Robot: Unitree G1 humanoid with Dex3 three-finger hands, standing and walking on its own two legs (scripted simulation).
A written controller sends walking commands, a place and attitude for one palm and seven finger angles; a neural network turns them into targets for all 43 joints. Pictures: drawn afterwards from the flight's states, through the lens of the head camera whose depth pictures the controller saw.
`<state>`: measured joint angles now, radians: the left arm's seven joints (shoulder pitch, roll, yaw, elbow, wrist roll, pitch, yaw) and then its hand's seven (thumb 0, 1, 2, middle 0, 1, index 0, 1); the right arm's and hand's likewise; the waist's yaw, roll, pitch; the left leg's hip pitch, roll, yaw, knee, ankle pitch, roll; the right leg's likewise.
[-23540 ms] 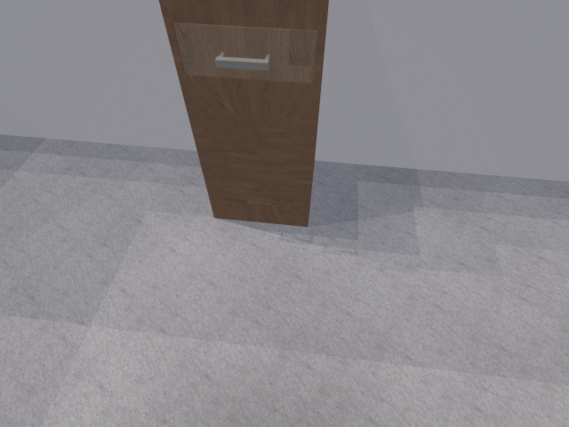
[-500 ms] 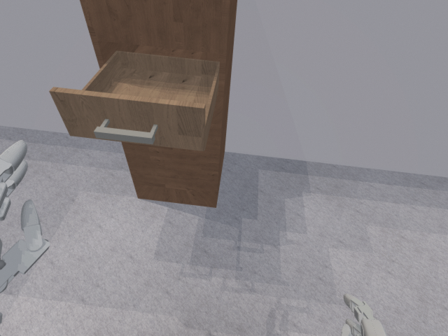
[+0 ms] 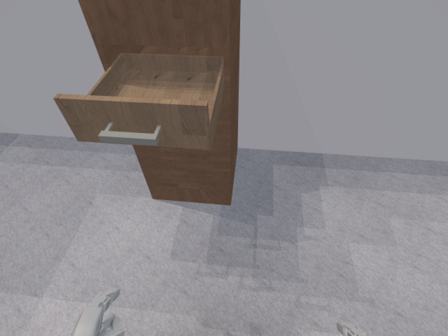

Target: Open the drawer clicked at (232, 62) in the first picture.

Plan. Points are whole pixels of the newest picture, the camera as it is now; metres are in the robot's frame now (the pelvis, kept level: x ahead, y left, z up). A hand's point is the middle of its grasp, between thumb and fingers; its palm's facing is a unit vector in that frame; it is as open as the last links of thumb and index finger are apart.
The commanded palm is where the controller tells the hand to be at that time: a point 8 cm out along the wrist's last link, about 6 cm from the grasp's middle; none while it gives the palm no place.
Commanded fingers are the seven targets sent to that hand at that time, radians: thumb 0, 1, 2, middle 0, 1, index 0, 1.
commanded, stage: let the arm hang, fingers relaxed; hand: left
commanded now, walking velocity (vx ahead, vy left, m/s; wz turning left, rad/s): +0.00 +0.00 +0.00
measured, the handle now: (131, 132) +0.58 +0.25 +0.03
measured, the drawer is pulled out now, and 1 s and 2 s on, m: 0.30 0.30 0.30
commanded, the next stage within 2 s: look to check the result in 0.90 s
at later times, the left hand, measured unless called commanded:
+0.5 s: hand out of the picture -0.05 +0.21 -0.15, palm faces +0.01 -0.97 -0.26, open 7.3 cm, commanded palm none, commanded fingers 0.00 0.90 0.90 -0.20 -0.30 -0.20 -0.30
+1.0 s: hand out of the picture -0.01 +0.17 -0.16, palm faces -0.02 -0.98 -0.19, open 7.4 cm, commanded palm none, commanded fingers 0.00 0.90 0.90 -0.20 -0.30 -0.20 -0.30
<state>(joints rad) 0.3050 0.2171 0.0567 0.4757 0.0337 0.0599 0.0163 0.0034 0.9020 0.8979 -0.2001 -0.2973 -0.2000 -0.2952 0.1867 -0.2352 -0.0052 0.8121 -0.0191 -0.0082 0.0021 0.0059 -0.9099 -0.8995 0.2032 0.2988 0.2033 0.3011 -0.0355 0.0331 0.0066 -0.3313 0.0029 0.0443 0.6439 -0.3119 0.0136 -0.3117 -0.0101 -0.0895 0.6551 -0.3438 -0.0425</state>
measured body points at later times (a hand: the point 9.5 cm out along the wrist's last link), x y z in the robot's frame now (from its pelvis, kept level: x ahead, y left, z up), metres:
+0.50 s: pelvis -0.02 +0.01 +0.02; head -0.01 +0.00 +0.47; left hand -0.05 +0.26 -0.13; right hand -0.03 -0.20 -0.15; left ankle +0.02 +0.11 -0.72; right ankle +0.00 -0.09 -0.72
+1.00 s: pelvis -0.01 +0.01 +0.02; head +0.00 +0.00 +0.47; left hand -0.01 +0.23 -0.14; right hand -0.05 -0.20 -0.14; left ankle +0.02 +0.11 -0.72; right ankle +0.00 -0.09 -0.72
